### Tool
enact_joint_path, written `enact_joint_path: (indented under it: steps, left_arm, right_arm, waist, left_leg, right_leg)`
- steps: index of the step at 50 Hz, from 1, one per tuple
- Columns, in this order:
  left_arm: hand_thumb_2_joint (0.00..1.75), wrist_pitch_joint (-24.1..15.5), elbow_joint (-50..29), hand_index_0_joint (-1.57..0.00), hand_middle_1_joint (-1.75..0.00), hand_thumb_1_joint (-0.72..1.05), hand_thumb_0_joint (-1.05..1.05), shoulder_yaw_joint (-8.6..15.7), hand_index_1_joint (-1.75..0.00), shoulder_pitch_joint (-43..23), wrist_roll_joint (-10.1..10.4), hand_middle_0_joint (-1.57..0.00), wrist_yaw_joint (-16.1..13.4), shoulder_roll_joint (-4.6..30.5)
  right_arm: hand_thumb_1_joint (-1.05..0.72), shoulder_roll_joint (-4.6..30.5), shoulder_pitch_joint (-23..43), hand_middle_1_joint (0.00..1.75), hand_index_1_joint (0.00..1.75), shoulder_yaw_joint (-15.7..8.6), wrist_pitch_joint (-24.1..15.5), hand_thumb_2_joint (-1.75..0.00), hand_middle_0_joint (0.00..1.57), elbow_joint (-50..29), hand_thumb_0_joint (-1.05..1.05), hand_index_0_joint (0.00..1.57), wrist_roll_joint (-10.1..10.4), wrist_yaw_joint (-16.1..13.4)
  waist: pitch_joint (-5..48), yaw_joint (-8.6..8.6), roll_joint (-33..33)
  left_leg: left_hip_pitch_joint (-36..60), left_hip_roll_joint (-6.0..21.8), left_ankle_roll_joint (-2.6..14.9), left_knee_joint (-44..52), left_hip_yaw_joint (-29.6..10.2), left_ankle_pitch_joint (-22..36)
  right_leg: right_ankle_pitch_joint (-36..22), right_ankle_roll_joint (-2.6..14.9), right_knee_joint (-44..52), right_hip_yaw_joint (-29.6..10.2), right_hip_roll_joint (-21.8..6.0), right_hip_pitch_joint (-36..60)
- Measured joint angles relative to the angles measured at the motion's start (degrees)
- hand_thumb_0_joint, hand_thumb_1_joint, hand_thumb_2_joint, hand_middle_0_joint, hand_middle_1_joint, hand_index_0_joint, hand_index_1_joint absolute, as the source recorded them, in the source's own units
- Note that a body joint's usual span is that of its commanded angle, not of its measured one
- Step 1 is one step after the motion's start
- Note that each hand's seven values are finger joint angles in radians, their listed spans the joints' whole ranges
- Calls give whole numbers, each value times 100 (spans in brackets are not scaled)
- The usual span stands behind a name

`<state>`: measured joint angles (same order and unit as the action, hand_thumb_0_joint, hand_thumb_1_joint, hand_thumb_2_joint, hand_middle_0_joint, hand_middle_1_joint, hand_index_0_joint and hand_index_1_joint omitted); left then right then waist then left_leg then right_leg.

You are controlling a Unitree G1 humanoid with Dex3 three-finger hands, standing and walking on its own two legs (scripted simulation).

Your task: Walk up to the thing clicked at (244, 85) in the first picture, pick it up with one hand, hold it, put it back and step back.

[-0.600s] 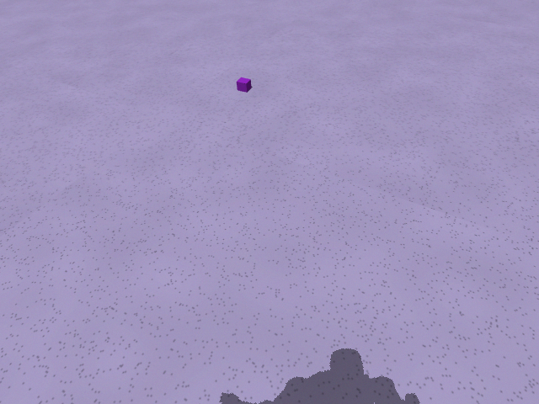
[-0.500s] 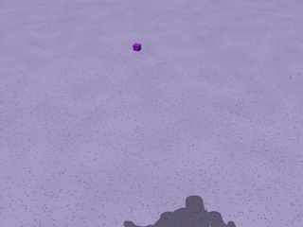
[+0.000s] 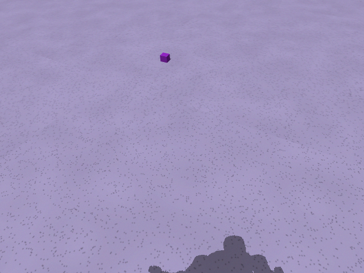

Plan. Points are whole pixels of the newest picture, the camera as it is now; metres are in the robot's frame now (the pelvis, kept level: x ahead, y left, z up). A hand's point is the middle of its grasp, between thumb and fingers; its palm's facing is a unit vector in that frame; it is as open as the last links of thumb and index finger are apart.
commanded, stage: stand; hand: left
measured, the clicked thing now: (165, 57) +2.36 +0.25 -0.75
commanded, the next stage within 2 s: walk up in 0.52 s
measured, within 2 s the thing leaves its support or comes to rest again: neither
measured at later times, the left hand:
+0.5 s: hand out of the picture +0.08 +0.25 -0.16, palm faces -0.04 -0.94 -0.34, open 7.4 cm
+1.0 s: hand (91, 241) +0.25 +0.27 -0.13, palm faces -0.28 -0.80 -0.53, open 7.4 cm
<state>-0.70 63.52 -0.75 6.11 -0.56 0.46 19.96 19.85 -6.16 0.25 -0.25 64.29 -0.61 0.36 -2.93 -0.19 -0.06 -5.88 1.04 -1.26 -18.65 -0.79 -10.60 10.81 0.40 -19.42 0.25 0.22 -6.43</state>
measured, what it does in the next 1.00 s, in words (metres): walks ahead, turning right: right foot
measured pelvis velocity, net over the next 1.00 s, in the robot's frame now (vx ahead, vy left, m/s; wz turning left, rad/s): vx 0.13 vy -0.02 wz -0.36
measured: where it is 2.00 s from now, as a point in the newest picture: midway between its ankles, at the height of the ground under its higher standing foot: (196, 182)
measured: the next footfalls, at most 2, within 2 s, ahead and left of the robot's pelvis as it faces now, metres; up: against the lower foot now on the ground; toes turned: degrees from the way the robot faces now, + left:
right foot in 0.82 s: +0.10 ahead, -0.19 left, +0.00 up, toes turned -25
left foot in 1.24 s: +0.53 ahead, +0.08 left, +0.00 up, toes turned -27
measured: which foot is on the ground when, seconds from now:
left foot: down 0.00-0.82, up 0.84-1.00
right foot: down 0.00-0.62, up 0.64-0.80, down 0.82-1.00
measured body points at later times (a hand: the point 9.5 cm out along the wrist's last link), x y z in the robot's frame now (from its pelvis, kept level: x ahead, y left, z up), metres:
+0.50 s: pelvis +0.00 +0.00 +0.00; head +0.01 +0.00 +0.45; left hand +0.08 +0.30 -0.13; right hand +0.07 -0.30 -0.13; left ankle +0.00 +0.13 -0.75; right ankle +0.00 -0.11 -0.75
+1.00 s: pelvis +0.13 -0.02 -0.03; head +0.12 -0.06 +0.42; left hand +0.26 +0.31 -0.10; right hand +0.19 -0.39 -0.13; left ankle +0.23 +0.08 -0.70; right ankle +0.07 -0.17 -0.75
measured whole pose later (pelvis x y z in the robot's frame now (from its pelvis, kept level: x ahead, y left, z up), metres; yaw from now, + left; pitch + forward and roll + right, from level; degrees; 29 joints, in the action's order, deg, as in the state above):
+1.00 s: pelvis +0.13 -0.02 -0.03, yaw -21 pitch -1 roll -3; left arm -4.9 55.4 1.9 21.3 0.3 -0.3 25.3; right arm 29.4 -4.4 -4.4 0.9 48.6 -3.4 9.8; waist 0.1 2.2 -9.2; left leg -32.5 3.9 -1.3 -60.3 -2.3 -21.8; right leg 19.7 -1.1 -34.2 3.2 -2.5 -13.3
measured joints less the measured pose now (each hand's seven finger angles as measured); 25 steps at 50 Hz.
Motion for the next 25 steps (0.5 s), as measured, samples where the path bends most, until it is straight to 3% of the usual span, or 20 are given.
enact_joint_path:
  steps: [25]
  left_arm:
    - [90, -1, 24, -20, -30, 90, 0, 15, -30, 53, -2, -21, 0, 13]
  right_arm:
    - [-90, -7, -38, 30, 30, 6, 8, -90, 20, 2, 1, 20, 4, 2]
  waist:
    - [-16, 1, 27]
  left_leg:
    - [42, 0, 1, 59, 3, 9]
  right_leg:
    - [-8, -1, 56, -2, -1, 40]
